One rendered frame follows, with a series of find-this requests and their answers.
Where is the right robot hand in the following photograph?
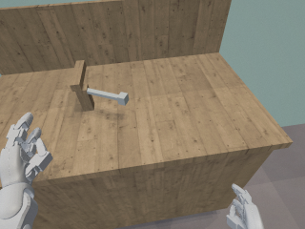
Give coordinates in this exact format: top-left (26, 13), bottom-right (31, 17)
top-left (226, 184), bottom-right (265, 229)

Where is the counter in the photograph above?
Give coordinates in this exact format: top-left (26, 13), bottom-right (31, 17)
top-left (0, 0), bottom-right (293, 229)

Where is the left robot forearm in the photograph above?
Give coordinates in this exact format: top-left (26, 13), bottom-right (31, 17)
top-left (0, 182), bottom-right (38, 229)

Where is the tap lever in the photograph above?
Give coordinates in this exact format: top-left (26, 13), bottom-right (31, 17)
top-left (87, 88), bottom-right (129, 106)

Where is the left robot hand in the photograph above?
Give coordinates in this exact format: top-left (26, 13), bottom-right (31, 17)
top-left (0, 112), bottom-right (53, 188)

